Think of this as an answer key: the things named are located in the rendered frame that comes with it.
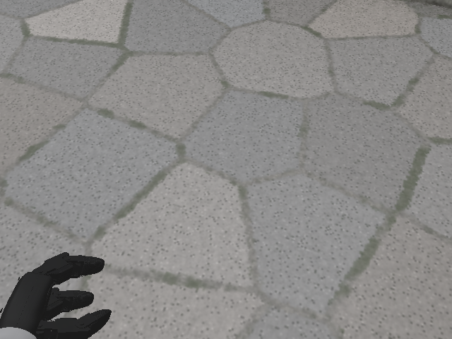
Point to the robot left hand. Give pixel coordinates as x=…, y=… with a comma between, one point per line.
x=34, y=302

